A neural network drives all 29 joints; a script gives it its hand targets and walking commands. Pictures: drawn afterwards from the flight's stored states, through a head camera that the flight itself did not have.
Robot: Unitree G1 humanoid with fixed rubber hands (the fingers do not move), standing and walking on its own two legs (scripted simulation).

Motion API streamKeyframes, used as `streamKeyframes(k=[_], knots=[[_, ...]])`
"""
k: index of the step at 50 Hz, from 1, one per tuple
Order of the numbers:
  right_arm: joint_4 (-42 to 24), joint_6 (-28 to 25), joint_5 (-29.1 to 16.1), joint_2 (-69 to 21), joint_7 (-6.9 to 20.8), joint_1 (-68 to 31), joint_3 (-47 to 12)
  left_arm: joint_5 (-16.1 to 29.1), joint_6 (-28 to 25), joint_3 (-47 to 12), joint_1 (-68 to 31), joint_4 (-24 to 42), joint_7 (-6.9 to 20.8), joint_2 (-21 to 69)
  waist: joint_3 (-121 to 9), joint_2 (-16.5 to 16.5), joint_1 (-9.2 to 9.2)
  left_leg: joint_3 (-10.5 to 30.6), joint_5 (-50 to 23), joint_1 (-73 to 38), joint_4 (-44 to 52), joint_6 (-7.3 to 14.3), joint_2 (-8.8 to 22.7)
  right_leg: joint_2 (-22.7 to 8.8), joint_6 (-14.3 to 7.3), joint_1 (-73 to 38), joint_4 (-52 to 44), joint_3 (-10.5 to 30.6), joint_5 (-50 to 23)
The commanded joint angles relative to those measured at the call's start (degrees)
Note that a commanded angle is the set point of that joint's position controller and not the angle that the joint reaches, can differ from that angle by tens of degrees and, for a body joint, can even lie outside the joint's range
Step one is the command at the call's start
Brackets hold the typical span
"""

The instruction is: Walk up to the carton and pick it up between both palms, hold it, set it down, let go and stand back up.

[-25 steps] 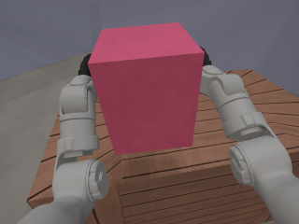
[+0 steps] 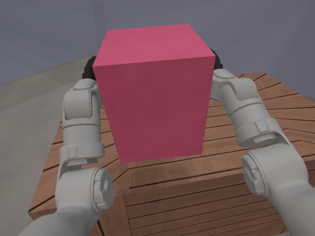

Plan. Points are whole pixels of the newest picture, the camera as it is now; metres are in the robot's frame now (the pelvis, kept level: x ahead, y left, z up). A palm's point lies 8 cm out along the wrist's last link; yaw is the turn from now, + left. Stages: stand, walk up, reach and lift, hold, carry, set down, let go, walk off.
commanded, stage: hold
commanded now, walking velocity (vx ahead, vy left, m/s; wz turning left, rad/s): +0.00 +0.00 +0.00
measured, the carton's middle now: (154, 92) +0.37 +0.00 +0.25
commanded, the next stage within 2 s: none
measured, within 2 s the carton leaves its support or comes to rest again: neither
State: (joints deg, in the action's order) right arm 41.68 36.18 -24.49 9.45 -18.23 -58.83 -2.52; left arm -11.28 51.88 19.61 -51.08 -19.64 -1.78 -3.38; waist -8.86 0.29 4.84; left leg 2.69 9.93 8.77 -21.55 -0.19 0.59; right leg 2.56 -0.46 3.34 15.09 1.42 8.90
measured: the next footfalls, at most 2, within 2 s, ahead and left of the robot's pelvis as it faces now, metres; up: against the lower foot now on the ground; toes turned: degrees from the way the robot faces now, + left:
none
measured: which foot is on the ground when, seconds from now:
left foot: down 0.00-1.00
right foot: down 0.00-1.00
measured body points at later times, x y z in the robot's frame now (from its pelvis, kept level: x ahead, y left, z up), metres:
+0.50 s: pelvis +0.00 +0.00 +0.00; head -0.08 +0.02 +0.44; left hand +0.39 +0.15 +0.27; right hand +0.39 -0.14 +0.28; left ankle +0.02 +0.12 -0.75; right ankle -0.01 -0.12 -0.75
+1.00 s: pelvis +0.00 +0.00 +0.00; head -0.08 +0.02 +0.44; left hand +0.39 +0.15 +0.27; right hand +0.39 -0.14 +0.28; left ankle +0.02 +0.12 -0.75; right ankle -0.01 -0.12 -0.75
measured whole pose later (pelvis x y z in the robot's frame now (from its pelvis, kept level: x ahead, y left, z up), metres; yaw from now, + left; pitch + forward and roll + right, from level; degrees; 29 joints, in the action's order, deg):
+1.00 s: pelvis +0.00 +0.00 +0.00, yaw +0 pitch -3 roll -2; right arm 42.4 36.5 -24.7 9.6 -18.2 -59.2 -2.5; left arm -11.1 51.6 19.3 -51.3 -20.4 -2.0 -3.6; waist -9.3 0.3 4.9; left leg 3.0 10.1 9.1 -21.8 -0.1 0.5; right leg 2.7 -0.4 3.7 15.0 1.8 8.8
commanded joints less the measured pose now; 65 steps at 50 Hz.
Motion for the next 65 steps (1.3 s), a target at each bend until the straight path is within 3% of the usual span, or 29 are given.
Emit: streamKeyframes(k=[1,31,49,65], knots=[[-18.6,-0.5,-9.2,-38.6,8.2,-48.1,-12.5,9.8,-6.3,-23.8,-48.4,8.4,7.2,34.4,-19.7,-3.3,0.47,-0.3,-12.2,-11.2,0.6,-2.6,-2.0,1.9,4.0,-1.3,-0.6,-0.6,-11.2],[-17.9,-0.6,-9.2,-39.1,8.2,-49.2,-12.2,10.0,-6.9,-22.9,-48.8,6.3,7.1,33.9,-19.9,-2.2,0.1,-0.2,-11.1,-10.2,0.6,-2.2,-2.2,1.5,4.2,-1.3,-0.8,-0.2,-11.5],[-18.8,-0.4,-9.8,-38.5,8.5,-49.1,-12.4,10.3,-6.6,-24.0,-49.3,8.2,6.9,34.8,-20.8,-3.7,0.42,0.1,-12.9,-11.0,0.2,-2.9,-2.0,2.1,3.7,-1.3,-0.5,-0.5,-11.6],[-17.8,-0.2,-9.5,-38.1,8.3,-48.5,-12.1,9.9,-6.5,-23.4,-48.4,6.9,7.0,34.4,-19.8,-3.2,0.42,0.0,-12.4,-10.7,0.4,-2.8,-2.0,1.8,3.8,-1.5,-0.6,-0.1,-11.9]])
